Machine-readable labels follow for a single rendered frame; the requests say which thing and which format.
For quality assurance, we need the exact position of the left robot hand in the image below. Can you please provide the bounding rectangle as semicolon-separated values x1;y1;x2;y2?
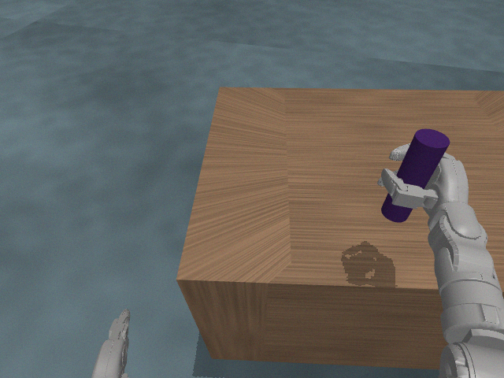
91;309;130;378

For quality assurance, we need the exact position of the right robot hand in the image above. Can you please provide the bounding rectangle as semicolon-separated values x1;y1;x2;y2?
377;143;469;217

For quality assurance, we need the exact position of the right robot arm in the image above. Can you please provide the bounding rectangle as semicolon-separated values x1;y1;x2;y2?
428;202;504;378

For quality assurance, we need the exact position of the can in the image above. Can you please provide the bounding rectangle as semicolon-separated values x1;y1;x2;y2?
381;129;450;223

